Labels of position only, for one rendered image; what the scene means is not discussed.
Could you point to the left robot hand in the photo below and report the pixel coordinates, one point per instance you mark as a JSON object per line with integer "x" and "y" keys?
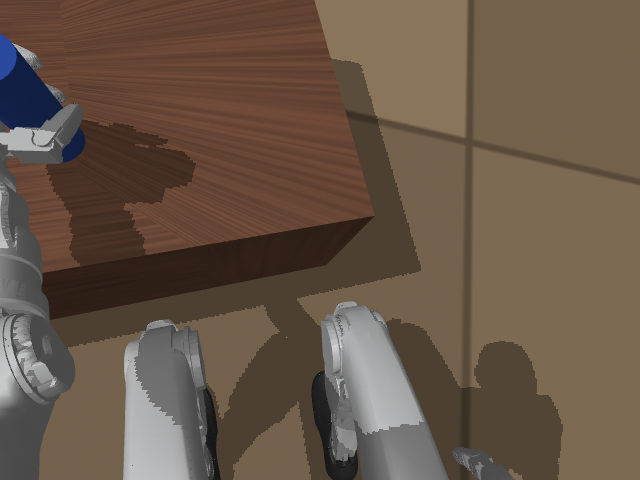
{"x": 41, "y": 145}

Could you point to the left robot foot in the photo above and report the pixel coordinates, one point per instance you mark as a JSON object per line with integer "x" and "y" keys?
{"x": 211, "y": 436}

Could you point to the can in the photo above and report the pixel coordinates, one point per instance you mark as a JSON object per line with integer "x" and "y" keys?
{"x": 25, "y": 101}

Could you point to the left robot arm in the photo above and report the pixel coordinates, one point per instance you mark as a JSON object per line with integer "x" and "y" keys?
{"x": 35, "y": 366}

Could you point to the right robot hand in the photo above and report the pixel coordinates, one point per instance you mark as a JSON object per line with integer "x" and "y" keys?
{"x": 480, "y": 464}

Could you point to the right robot foot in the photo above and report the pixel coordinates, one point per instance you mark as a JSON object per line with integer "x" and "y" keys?
{"x": 336, "y": 469}

